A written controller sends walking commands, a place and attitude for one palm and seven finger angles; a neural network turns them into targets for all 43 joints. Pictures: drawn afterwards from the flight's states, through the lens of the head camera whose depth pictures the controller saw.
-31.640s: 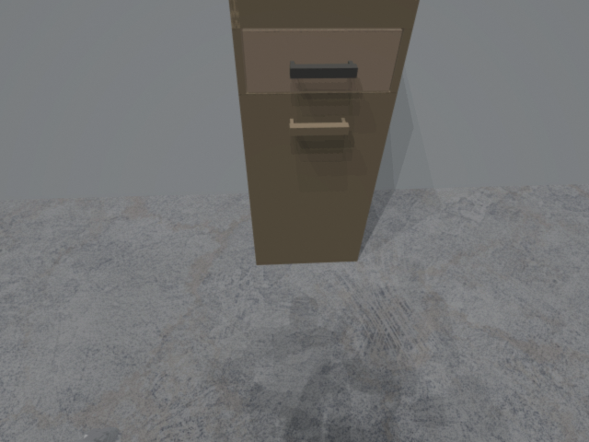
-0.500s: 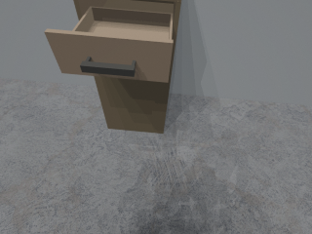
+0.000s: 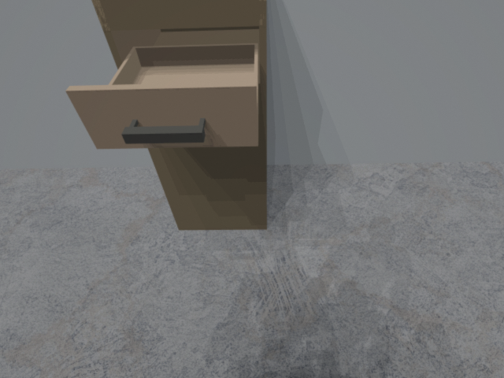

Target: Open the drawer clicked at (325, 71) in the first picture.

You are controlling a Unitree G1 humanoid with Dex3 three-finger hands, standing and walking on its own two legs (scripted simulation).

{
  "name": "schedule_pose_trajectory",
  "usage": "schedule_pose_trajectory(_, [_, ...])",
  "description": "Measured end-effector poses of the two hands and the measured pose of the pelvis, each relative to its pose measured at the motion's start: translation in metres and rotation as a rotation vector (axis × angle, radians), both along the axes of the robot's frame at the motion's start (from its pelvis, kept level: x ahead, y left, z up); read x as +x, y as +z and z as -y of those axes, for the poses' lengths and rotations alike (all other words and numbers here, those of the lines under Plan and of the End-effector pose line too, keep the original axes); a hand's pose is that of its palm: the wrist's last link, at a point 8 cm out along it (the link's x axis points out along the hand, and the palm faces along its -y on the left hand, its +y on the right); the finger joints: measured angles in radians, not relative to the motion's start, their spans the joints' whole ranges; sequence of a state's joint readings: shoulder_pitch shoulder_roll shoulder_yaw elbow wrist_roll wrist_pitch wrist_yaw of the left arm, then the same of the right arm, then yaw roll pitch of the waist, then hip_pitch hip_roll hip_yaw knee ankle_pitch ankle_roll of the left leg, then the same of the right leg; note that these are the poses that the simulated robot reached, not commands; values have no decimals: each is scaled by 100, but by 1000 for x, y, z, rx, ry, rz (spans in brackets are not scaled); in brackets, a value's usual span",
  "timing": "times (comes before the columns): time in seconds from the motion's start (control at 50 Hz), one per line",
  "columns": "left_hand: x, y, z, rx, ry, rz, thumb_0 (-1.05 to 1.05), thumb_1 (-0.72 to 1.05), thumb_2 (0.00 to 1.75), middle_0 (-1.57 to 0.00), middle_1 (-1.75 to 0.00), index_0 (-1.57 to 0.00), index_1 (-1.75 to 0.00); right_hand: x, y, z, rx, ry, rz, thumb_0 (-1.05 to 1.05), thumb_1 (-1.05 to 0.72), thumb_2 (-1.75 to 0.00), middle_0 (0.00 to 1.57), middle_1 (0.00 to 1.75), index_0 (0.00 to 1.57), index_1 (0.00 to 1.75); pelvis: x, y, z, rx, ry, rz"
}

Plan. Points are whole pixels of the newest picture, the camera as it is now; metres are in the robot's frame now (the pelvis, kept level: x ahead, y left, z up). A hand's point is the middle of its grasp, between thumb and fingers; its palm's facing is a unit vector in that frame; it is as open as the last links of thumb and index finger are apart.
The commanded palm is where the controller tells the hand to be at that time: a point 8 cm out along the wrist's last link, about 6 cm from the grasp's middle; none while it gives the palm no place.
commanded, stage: let the arm hang, fingers relaxed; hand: left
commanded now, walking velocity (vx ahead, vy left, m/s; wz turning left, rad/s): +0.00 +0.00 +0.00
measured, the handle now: (166, 128) +0.58 +0.21 +0.09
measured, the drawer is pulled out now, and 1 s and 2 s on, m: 0.30 0.30 0.30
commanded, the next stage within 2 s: look to check the result in 0.22 s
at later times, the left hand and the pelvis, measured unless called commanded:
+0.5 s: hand out of the picture +0.01 +0.17 -0.17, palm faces +0.02 -0.98 -0.22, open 7.3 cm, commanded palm none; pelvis +0.00 -0.01 +0.00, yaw +0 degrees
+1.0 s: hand out of the picture +0.03 +0.16 -0.17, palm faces +0.02 -0.97 -0.23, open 7.3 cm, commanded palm none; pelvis +0.02 -0.02 +0.00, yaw +0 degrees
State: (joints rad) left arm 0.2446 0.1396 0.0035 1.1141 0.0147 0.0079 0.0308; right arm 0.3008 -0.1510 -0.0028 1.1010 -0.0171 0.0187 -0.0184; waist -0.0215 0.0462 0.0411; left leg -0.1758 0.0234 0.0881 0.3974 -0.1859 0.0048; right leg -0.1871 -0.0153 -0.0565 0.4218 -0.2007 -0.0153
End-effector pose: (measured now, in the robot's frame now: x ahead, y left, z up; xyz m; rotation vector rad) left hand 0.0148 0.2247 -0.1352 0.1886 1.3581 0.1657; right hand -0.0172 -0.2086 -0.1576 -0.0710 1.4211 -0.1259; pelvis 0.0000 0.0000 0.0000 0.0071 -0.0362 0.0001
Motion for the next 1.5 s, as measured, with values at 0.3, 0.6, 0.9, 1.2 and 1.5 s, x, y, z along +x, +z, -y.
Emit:
schedule_pose_trajectory(0.3, [-5,-3,7,-10,10,-29,0,92,89,-20,-30,-20,-30,-22,4,10,-22,-31,-66,1,-91,-90,20,29,19,30,1,0,7,-2,-1,-2])
schedule_pose_trajectory(0.6, [-10,-3,13,-10,25,-54,0,91,89,-20,-30,-20,-30,4,3,16,-23,-12,-22,1,-91,-90,20,29,19,30,5,1,11,-2,1,-6])
schedule_pose_trajectory(0.9, [9,-2,15,-6,17,-30,0,91,89,-20,-30,-20,-30,19,4,23,-33,-5,-13,0,-91,-90,20,29,19,30,13,1,16,-2,3,-11])
schedule_pose_trajectory(1.2, [24,-1,14,-1,9,-20,0,91,89,-20,-30,-20,-30,25,5,27,-40,-4,-25,1,-91,-90,20,29,19,30,21,2,17,-2,3,-17])
schedule_pose_trajectory(1.5, [30,-2,14,-3,6,-17,0,91,89,-20,-30,-20,-30,36,6,28,-44,-4,-10,1,-91,-90,20,29,20,30,27,2,18,-3,0,-18])
